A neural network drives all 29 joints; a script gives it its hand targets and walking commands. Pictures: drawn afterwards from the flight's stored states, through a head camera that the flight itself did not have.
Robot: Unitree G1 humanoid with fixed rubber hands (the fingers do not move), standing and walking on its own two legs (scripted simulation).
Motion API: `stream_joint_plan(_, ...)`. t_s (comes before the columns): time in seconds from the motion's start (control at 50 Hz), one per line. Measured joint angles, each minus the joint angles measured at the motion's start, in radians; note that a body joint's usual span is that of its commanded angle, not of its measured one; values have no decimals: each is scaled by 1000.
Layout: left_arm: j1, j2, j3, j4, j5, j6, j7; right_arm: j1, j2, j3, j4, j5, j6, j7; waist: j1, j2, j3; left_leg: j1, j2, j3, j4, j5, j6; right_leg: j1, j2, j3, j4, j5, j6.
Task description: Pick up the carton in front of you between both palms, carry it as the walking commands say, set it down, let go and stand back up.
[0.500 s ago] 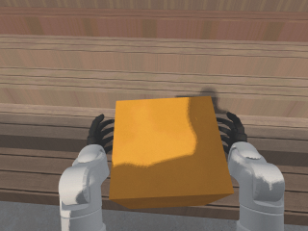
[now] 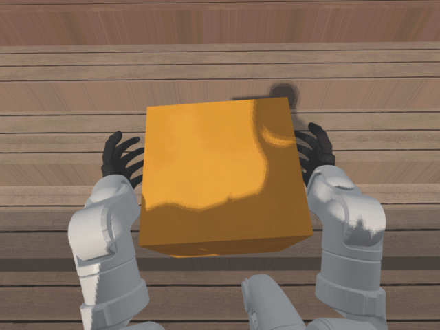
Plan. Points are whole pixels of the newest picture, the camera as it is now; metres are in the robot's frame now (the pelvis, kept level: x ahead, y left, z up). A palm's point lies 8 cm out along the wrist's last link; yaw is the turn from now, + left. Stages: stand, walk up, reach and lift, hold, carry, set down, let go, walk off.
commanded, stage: carry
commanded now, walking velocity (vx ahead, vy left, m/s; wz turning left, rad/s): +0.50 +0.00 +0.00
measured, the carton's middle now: (223, 190) +0.35 -0.03 +0.07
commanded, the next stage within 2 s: none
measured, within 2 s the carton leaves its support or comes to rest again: neither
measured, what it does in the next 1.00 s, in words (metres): climbs: right foot 0.15 m higher, then left foot 0.15 m higher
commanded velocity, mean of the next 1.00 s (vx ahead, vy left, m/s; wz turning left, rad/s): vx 0.50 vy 0.00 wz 0.00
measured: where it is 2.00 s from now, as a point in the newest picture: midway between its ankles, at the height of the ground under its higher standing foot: (285, 46)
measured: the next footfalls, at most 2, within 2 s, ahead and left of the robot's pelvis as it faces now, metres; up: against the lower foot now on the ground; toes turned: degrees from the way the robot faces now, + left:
right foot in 0.12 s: +0.30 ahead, -0.13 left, +0.15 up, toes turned +2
left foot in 0.58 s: +0.62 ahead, -0.07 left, +0.30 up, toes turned +4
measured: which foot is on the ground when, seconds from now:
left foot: down 0.00-0.12, up 0.14-0.56, down 0.58-1.00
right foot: up 0.00-0.10, down 0.12-0.58, up 0.60-1.00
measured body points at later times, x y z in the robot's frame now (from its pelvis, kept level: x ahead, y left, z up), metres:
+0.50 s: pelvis +0.37 -0.12 +0.17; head +0.41 -0.15 +0.62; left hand +0.71 +0.06 +0.31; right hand +0.74 -0.25 +0.28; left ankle +0.48 -0.03 -0.35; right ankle +0.26 -0.14 -0.57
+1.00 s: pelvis +0.68 -0.28 +0.33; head +0.68 -0.26 +0.78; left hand +1.05 -0.14 +0.49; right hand +1.04 -0.45 +0.52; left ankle +0.58 -0.09 -0.41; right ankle +0.83 -0.43 -0.25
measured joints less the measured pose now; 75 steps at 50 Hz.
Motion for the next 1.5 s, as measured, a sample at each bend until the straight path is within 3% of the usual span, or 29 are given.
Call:
stream_joint_plan(0.04,14,-5,-6,0,6,-8,3,11,-13,12,-9,13,4,-11,-25,8,11,87,26,-34,-63,-19,-27,-148,16,16,104,-138,-29)
stream_joint_plan(0.08,8,-30,-34,31,20,-24,6,40,-34,7,-28,30,3,-23,8,4,52,186,65,-19,-126,18,-22,-183,9,-20,-192,26,-44)
stream_joint_plan(0.1,5,-43,-51,57,24,-31,7,67,-43,-10,-43,41,5,-22,52,-6,73,198,83,-5,-75,66,-27,-122,21,-44,-383,174,-32)
stream_joint_plan(0.12,-4,-58,-72,79,22,-32,5,93,-51,-34,-64,51,7,-13,109,-15,96,150,100,-10,95,151,-19,-27,41,-57,-546,288,-32)
stream_joint_plan(0.16,-18,-58,-95,86,10,-46,0,75,-72,-59,-58,70,-8,8,198,-10,156,-66,24,-172,678,180,-19,44,80,-71,-546,331,-63)
stream_joint_plan(0.18,-10,-42,-109,81,-7,-53,-2,58,-73,-65,-37,64,-26,10,223,0,182,-165,-35,-237,914,195,-14,98,100,-75,-576,342,-87)
stream_joint_plan(0.22,11,-18,-123,66,-34,-61,11,44,-48,-80,-7,26,-55,4,259,18,219,-328,-103,-271,1182,220,-9,219,130,-78,-698,359,-47)
stream_joint_plan(0.26,14,-14,-112,72,-54,-64,18,57,-10,-98,-9,-8,-72,4,277,18,231,-480,-124,-244,1295,200,4,340,148,-81,-852,385,-31)
stream_joint_plan(0.32,-4,-17,-106,106,-61,-76,5,87,15,-106,-35,-48,-85,16,300,-16,222,-660,-110,-143,1303,128,29,532,157,-59,-1106,440,-56)
stream_joint_plan(0.42,-54,-6,-110,158,-39,-82,-13,69,9,-113,-15,-99,-96,30,320,-67,126,-917,-66,22,1314,-3,65,791,128,43,-1431,504,-69)
stream_joint_plan(0.48,-81,16,-98,182,-41,-67,-15,35,4,-91,23,-124,-84,15,299,-56,61,-1051,-40,72,1293,-34,73,928,101,102,-1551,532,-64)
stream_joint_plan(0.56,-58,15,-54,196,-45,-39,-21,8,-10,-57,69,-127,-23,-11,186,1,-6,-897,-54,164,779,150,76,1019,79,59,-1562,652,-54)
stream_joint_plan(0.58,-39,16,-34,184,-44,-28,-29,1,-11,-39,84,-111,-4,-10,141,5,-6,-787,-69,177,646,169,84,982,72,31,-1449,713,-33)
stream_joint_plan(0.62,-35,36,8,160,-28,-19,-38,-49,-11,-1,95,-73,25,-10,47,-18,26,-678,-96,212,553,172,123,750,71,83,-810,716,83)
stream_joint_plan(0.64,-34,43,21,155,-18,-20,-36,-67,-15,25,94,-54,31,-22,2,-17,33,-631,-108,217,512,178,139,630,100,126,-475,662,102)
stream_joint_plan(0.68,-39,24,45,143,14,-14,-28,-77,-36,46,76,-23,51,-56,-65,-2,42,-523,-123,197,409,191,134,452,133,181,-43,566,79)
stream_joint_plan(0.74,-73,-11,66,129,78,11,-9,-106,-80,48,66,38,85,-89,-102,22,52,-367,-93,141,263,207,87,263,79,195,51,499,31)
stream_joint_plan(0.9,-199,55,86,166,100,128,8,-282,-73,-10,207,23,127,-84,-60,-30,-39,-125,60,11,-4,196,23,-154,-118,69,101,258,4)
stream_joint_plan(0.96,-233,50,73,207,81,167,10,-280,-66,-70,217,-2,146,-45,11,-19,-58,-8,147,-10,-166,244,10,-139,-153,-14,-286,351,3)
stream_joint_plan(1.0,-256,40,51,256,65,180,11,-259,-61,-125,209,-25,155,-12,74,-13,-74,19,208,17,-188,299,-9,-9,-127,-66,-566,436,-8)
stream_joint_plan(1.04,-269,21,25,297,52,172,6,-234,-69,-170,203,-46,146,7,179,-4,-52,-61,265,14,65,368,-18,127,-63,-93,-700,382,12)
stream_joint_plan(1.08,-244,2,-7,304,48,144,24,-217,-77,-194,226,-72,126,14,251,15,-7,-258,168,-144,615,367,-38,185,-42,-100,-738,390,11)
stream_joint_plan(1.12,-191,-18,-21,287,37,123,40,-178,-58,-213,211,-96,114,17,272,51,33,-409,53,-187,1043,365,-15,282,-30,-107,-843,432,11)
stream_joint_plan(1.16,-148,-32,-12,255,22,104,32,-126,-21,-211,159,-107,101,21,264,65,58,-523,-8,-146,1246,371,19,379,-22,-111,-971,467,46)
stream_joint_plan(1.2,-129,-38,-12,225,14,77,16,-78,1,-187,95,-116,76,23,251,59,77,-617,-29,-93,1310,349,47,472,-15,-118,-1094,493,34)
stream_joint_plan(1.3,-107,-25,-50,162,7,24,-19,-32,-14,-118,2,-112,35,26,231,23,65,-814,-7,-17,1269,217,73,670,-4,-108,-1333,531,17)
stream_joint_plan(1.4,-85,-12,-64,131,10,47,-19,-44,-45,-79,12,-93,64,8,213,23,-4,-1081,33,3,1586,62,95,840,-8,-68,-1453,496,26)
stream_joint_plan(1.44,-77,5,-59,128,1,66,-19,-58,-47,-65,34,-86,82,-5,187,21,-20,-1152,59,25,1513,81,88,924,-23,-55,-1526,493,39)
stream_joint_plan(1.5,-81,17,-33,140,0,89,-21,-87,-52,-50,73,-69,112,-23,143,7,-49,-1125,81,104,1179,131,95,1051,-50,-54,-1699,538,50)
